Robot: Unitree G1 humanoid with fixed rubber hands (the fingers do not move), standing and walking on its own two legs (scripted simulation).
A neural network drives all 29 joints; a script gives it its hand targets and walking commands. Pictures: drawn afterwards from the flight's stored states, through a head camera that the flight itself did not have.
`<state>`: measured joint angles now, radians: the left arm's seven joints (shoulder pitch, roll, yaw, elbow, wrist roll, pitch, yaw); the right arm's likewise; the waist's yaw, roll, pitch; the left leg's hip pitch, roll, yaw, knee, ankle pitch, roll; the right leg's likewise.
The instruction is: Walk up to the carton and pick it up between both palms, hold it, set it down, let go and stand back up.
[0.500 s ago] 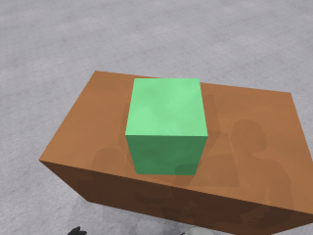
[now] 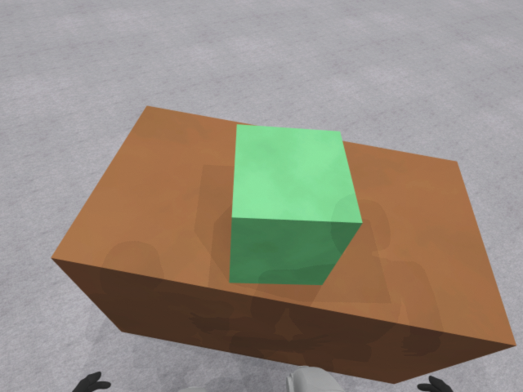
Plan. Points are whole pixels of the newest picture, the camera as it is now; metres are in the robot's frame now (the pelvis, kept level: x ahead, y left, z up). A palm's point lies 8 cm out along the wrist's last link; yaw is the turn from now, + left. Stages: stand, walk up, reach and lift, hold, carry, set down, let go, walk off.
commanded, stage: walk up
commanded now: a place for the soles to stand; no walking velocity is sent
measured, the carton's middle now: (282, 210) +0.45 -0.03 -0.05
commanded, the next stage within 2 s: reach and lift in 1.56 s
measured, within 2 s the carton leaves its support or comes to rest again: neither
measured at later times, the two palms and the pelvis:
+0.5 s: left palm out of the picture +0.11 +0.23 -0.11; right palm out of the picture +0.08 -0.28 -0.09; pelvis +0.00 -0.02 +0.00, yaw -3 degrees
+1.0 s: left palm out of the picture +0.10 +0.23 -0.10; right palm out of the picture +0.09 -0.29 -0.09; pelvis +0.01 -0.03 +0.01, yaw -2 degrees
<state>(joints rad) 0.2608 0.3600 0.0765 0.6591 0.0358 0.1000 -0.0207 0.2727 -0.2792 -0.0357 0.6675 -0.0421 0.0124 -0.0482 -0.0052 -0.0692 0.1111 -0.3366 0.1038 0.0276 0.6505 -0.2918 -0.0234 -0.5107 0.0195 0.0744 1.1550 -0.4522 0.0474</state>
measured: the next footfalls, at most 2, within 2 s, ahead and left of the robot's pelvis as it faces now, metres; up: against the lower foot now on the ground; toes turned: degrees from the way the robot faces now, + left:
right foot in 0.14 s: +0.03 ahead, -0.15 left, +0.00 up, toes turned -1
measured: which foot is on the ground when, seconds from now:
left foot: down 0.00-1.00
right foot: up 0.00-0.12, down 0.14-1.00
